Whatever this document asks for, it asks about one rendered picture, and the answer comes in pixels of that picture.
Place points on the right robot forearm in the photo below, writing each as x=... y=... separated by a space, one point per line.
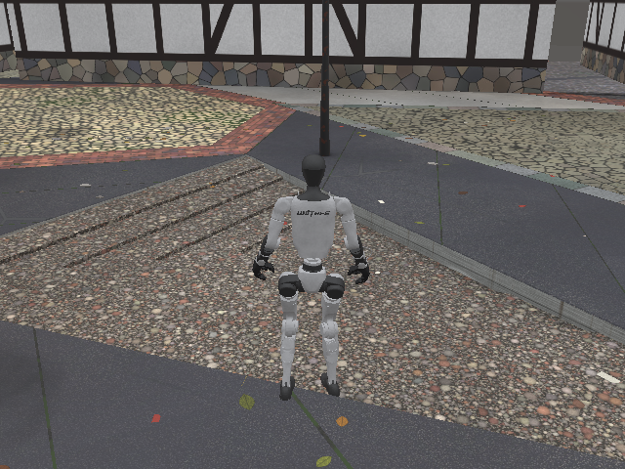
x=359 y=256

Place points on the robot left upper arm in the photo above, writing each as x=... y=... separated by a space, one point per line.
x=282 y=206

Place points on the left robot hand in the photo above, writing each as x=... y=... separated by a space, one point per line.
x=256 y=269

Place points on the right robot hand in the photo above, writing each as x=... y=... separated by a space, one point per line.
x=355 y=270

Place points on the left robot forearm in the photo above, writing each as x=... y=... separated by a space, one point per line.
x=264 y=253

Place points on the robot right upper arm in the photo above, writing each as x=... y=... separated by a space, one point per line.
x=343 y=206

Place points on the robot right shin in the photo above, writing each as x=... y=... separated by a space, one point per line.
x=331 y=352

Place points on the robot torso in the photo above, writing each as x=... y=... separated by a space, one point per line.
x=313 y=224

